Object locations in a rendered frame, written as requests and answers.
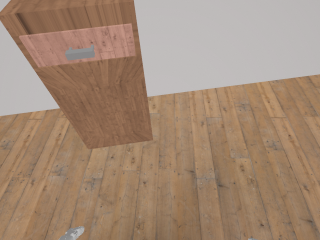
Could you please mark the robot left hand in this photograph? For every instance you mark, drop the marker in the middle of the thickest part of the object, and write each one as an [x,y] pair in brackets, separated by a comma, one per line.
[72,233]

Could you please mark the drawer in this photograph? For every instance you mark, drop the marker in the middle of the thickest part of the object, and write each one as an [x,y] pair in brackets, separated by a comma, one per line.
[48,49]

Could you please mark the cabinet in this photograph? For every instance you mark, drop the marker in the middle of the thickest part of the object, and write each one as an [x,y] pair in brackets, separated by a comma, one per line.
[105,100]

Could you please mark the handle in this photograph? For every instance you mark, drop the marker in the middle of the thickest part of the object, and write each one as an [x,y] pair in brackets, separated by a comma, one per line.
[83,53]

